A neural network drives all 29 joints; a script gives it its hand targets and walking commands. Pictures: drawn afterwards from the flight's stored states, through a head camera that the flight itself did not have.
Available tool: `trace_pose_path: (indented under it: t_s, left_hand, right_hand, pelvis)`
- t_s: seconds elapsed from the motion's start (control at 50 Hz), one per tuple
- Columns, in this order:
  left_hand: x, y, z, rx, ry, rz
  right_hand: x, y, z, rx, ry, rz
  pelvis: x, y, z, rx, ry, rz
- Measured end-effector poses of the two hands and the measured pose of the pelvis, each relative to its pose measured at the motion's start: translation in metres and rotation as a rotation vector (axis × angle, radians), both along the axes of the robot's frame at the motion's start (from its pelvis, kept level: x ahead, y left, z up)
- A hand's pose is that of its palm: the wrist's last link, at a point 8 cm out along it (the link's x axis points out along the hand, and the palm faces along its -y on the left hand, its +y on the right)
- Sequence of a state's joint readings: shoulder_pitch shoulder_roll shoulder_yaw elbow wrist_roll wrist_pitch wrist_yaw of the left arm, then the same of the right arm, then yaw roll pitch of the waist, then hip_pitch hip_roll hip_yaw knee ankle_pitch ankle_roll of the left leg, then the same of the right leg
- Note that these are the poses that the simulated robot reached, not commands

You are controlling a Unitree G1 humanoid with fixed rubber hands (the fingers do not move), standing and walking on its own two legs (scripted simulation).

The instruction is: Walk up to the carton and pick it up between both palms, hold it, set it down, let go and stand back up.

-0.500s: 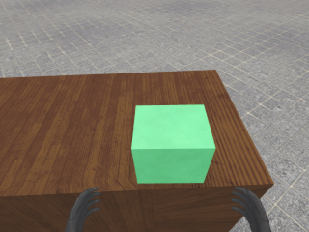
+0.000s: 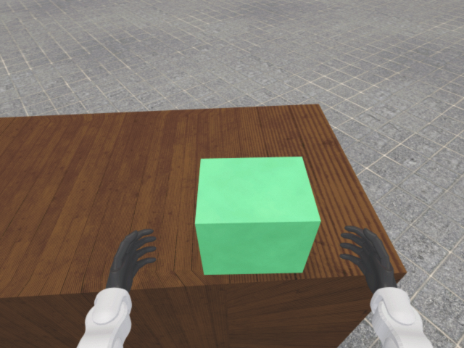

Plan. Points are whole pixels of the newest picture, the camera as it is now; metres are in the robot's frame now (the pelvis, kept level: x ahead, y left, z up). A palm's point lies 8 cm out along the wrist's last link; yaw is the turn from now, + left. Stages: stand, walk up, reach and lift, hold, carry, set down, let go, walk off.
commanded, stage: reach and lift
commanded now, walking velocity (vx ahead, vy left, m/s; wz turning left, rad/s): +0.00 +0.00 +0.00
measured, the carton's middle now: (252, 216) +0.43 +0.00 -0.04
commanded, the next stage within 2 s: none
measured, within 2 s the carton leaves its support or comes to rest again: neither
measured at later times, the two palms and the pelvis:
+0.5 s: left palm (127, 223) +0.34 +0.23 +0.06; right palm (375, 221) +0.35 -0.21 +0.06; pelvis -0.01 +0.00 +0.00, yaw +0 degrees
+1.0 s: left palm (128, 181) +0.40 +0.24 +0.10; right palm (368, 172) +0.43 -0.21 +0.11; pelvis -0.02 +0.00 +0.00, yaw -1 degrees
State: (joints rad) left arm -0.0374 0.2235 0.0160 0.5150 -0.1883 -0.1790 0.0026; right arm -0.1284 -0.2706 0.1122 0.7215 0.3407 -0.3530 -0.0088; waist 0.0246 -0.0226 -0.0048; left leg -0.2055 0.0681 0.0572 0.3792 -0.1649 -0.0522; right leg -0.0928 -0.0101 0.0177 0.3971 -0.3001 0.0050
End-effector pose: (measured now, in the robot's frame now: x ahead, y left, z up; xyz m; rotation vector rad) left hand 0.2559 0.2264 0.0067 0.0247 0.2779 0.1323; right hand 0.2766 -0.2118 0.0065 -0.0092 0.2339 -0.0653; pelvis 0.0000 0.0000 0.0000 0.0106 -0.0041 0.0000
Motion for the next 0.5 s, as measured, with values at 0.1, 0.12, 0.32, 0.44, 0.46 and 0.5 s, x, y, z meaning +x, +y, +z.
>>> trace_pose_path:
  t_s: [0.1,0.12,0.32,0.44,0.46,0.5]
  left_hand:
    - [0.014,0.0,0.01,-0.001,0.005,-0.001]
    - [0.016,0.0,0.011,-0.001,0.006,-0.002]
    - [0.047,0.0,0.03,0.005,0.005,-0.01]
    - [0.069,0.001,0.044,0.009,-0.003,-0.015]
    - [0.072,0.001,0.047,0.01,-0.004,-0.016]
    - [0.079,0.001,0.051,0.011,-0.006,-0.016]
  right_hand:
    - [0.016,0.0,0.011,-0.002,0.001,-0.001]
    - [0.019,0.0,0.013,-0.002,0.001,-0.001]
    - [0.048,0.0,0.033,-0.009,0.004,0.005]
    - [0.067,-0.001,0.046,-0.016,0.004,0.007]
    - [0.07,-0.001,0.048,-0.018,0.004,0.007]
    - [0.077,-0.001,0.052,-0.021,0.004,0.007]
  pelvis:
    - [-0.001,0.0,0.001,-0.002,0.009,0.001]
    - [-0.002,0.0,0.001,-0.003,0.012,0.001]
    - [-0.007,0.0,0.002,-0.008,0.048,-0.001]
    - [-0.01,0.0,0.002,-0.01,0.073,-0.004]
    - [-0.011,0.0,0.002,-0.011,0.077,-0.005]
    - [-0.012,0.0,0.002,-0.012,0.086,-0.006]
